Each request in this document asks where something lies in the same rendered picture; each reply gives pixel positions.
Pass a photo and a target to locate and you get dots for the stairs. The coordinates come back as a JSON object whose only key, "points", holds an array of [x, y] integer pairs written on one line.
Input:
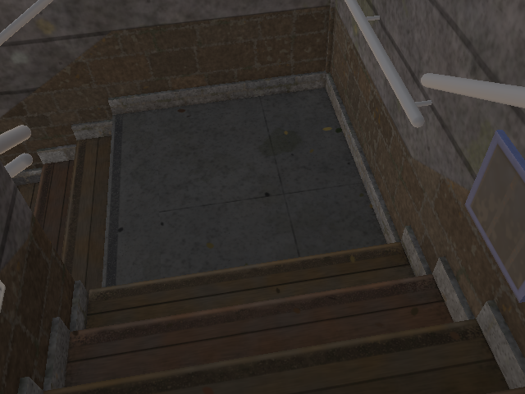
{"points": [[70, 204], [347, 322]]}

